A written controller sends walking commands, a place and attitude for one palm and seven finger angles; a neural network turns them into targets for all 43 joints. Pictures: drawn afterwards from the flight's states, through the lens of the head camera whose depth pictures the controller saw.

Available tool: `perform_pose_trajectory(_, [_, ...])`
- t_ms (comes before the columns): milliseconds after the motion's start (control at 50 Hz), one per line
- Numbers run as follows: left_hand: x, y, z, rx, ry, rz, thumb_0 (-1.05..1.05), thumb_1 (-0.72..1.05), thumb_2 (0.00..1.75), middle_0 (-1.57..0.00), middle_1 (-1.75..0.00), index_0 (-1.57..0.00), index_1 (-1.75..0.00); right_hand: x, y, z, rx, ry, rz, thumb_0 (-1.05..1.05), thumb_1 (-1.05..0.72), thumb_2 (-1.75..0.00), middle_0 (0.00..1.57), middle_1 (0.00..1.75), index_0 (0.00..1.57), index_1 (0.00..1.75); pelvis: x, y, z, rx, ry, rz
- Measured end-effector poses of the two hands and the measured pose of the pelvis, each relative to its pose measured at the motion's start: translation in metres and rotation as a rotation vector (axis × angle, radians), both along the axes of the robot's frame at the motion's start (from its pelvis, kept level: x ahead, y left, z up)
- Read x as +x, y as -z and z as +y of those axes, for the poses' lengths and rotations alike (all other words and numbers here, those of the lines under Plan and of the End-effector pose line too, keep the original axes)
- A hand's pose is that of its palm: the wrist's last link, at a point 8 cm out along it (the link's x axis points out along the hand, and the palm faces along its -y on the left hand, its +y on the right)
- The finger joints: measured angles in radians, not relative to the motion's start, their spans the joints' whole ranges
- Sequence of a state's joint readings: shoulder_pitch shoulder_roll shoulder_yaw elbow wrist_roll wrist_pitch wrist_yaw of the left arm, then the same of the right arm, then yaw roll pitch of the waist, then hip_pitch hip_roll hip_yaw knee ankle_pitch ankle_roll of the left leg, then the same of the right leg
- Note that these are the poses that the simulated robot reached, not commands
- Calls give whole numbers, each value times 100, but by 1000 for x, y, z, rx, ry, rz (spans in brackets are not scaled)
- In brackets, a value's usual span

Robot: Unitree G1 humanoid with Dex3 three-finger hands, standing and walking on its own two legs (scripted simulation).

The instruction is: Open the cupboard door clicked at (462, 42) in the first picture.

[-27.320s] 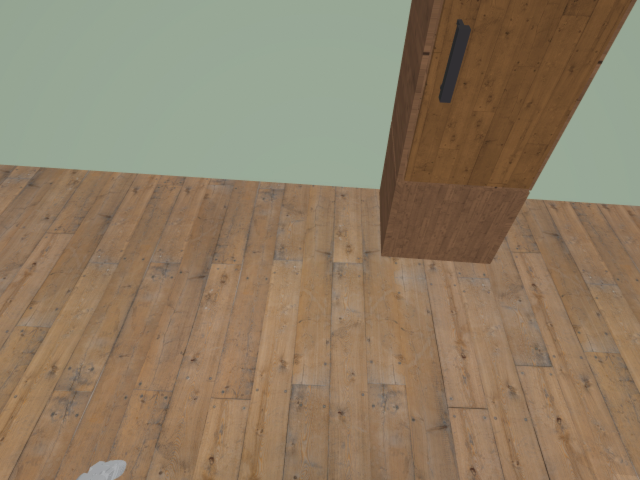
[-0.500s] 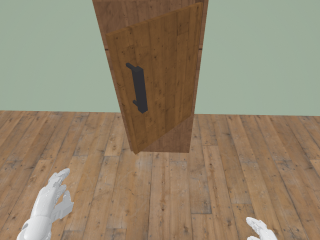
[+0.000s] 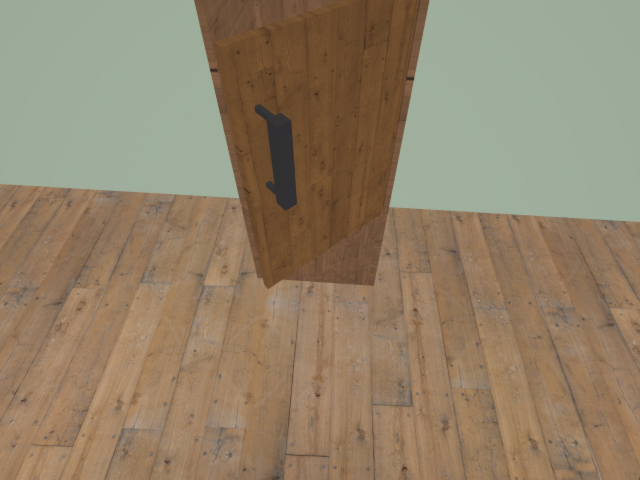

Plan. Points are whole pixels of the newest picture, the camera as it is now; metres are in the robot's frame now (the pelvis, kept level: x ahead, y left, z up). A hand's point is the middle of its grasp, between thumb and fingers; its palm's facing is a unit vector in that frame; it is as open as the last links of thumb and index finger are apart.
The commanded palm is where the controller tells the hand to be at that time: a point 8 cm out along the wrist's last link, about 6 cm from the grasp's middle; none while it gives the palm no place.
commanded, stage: let the arm hang, fingers relaxed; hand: left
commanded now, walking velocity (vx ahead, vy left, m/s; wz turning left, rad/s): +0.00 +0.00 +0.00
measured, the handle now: (274, 159) +0.58 +0.12 +0.06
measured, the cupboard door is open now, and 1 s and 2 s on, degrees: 45 45 45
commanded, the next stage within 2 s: look to check the result in 0.46 s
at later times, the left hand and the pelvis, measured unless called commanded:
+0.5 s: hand out of the picture +0.07 +0.17 -0.17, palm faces +0.00 -0.97 -0.22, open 7.3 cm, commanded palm none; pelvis +0.01 -0.02 +0.00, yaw -1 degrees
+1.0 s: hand out of the picture +0.05 +0.18 -0.17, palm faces +0.01 -0.96 -0.27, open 7.4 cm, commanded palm none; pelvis +0.03 -0.02 +0.00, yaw -1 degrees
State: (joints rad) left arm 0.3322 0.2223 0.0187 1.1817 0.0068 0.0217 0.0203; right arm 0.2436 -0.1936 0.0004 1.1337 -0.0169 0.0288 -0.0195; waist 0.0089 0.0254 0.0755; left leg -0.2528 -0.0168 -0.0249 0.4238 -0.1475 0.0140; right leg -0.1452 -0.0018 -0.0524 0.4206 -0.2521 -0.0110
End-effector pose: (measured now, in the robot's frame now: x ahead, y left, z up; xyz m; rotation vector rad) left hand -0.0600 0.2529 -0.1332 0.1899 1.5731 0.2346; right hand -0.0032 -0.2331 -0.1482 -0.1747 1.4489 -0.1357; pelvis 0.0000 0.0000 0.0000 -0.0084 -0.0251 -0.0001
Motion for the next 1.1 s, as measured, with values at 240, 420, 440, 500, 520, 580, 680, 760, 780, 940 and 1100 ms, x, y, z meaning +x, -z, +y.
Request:
perform_pose_trajectory(240, [89,-2,-11,9,77,-233,0,91,90,-20,-29,-20,-30,32,3,-5,23,6,-105,1,-90,-90,21,30,20,30,5,-1,-8,10,7,-9])
perform_pose_trajectory(420, [125,1,-31,-34,101,-303,0,91,90,-21,-29,-20,-30,38,-4,-20,-10,13,-114,1,-90,-90,20,30,20,30,12,-2,-14,10,10,-10])
perform_pose_trajectory(440, [126,1,-32,-37,101,-302,0,91,90,-21,-29,-20,-30,38,-4,-21,-14,14,-110,1,-90,-90,20,30,20,30,13,-2,-15,10,10,-10])
perform_pose_trajectory(500, [124,2,-34,-40,98,-287,0,91,90,-21,-29,-20,-30,36,-5,-25,-21,15,-96,1,-90,-90,20,30,20,30,15,-2,-16,9,10,-9])
perform_pose_trajectory(520, [123,2,-34,-40,96,-280,0,91,90,-21,-29,-20,-30,35,-5,-26,-22,16,-91,1,-90,-90,20,30,20,30,15,-3,-17,9,11,-8])
perform_pose_trajectory(580, [117,3,-33,-35,89,-253,0,91,90,-21,-29,-20,-30,34,-5,-28,-25,15,-76,1,-90,-90,20,30,20,30,18,-3,-18,9,11,-6])
perform_pose_trajectory(680, [105,2,-29,-18,74,-211,0,91,90,-21,-29,-20,-30,34,-5,-31,-26,13,-60,1,-90,-90,20,30,20,30,21,-3,-20,10,11,-5])
perform_pose_trajectory(760, [98,0,-25,-4,66,-188,0,91,90,-21,-29,-20,-30,39,-5,-32,-26,10,-61,1,-90,-90,20,30,20,30,23,-3,-22,10,11,-6])
perform_pose_trajectory(780, [97,0,-24,-1,65,-184,0,91,90,-21,-29,-20,-30,40,-5,-33,-26,9,-63,1,-90,-90,20,30,20,30,24,-3,-22,10,11,-6])
perform_pose_trajectory(940, [97,-2,-23,8,63,-182,0,91,90,-21,-29,-20,-30,55,-5,-36,-27,-5,-88,1,-90,-90,20,30,20,30,27,-4,-23,11,10,-7])
perform_pose_trajectory(1100, [109,-1,-26,0,72,-205,0,91,90,-21,-29,-20,-30,68,-7,-40,-33,-12,-113,1,-90,-90,20,30,20,30,30,-4,-24,13,12,-4])
